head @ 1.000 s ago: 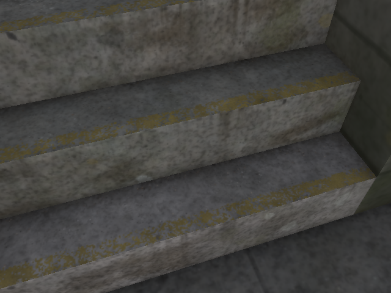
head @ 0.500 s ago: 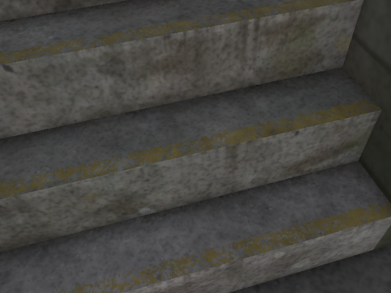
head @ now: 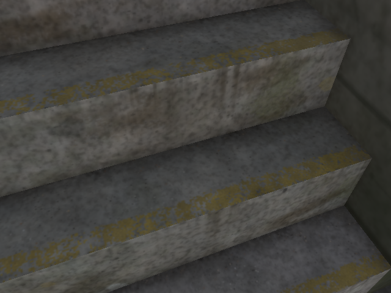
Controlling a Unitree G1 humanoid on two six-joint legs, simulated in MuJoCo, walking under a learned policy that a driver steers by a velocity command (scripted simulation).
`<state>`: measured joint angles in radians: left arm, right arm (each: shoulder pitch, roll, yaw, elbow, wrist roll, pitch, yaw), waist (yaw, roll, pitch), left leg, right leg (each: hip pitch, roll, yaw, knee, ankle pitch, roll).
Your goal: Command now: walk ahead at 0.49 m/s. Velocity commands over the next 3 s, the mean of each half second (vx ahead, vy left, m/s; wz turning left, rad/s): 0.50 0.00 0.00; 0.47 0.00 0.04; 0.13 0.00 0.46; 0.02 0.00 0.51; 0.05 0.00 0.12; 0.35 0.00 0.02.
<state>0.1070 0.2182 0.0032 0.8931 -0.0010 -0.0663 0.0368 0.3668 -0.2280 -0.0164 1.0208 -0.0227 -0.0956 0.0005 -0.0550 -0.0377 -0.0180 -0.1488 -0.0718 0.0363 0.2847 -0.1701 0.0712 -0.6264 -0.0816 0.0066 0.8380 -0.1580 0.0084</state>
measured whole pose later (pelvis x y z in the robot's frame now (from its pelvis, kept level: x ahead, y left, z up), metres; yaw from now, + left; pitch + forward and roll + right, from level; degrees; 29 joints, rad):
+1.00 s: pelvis +0.26 -0.02 +0.23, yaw +2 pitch +2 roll -2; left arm 0.14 0.13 -0.05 0.81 0.00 0.01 0.02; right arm 0.43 -0.13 0.01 1.04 -0.04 -0.01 -0.04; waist -0.04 0.02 -0.08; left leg -0.34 0.11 0.08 0.61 -0.36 0.05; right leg -1.01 -0.05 0.03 1.58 0.01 0.01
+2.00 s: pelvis +0.33 -0.07 +0.21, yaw +33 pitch +3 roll -2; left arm 0.15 0.15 -0.05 0.60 -0.02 0.05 0.06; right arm 0.08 -0.18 0.02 0.48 -0.03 0.12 -0.11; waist 0.02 -0.03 -0.02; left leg -0.46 -0.10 -0.15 0.66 -0.24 0.04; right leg -0.57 0.02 0.01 1.12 -0.38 0.09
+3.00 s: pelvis +0.43 -0.03 +0.25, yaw +35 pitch +7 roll -1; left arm -0.24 0.01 -0.15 0.57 0.02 -0.09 -0.09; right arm 0.55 -0.06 0.02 1.00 -0.04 0.00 -0.11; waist -0.12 -0.07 -0.04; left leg -0.18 0.01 0.05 0.21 -0.15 0.03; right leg -1.02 0.10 -0.06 1.90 -0.28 -0.05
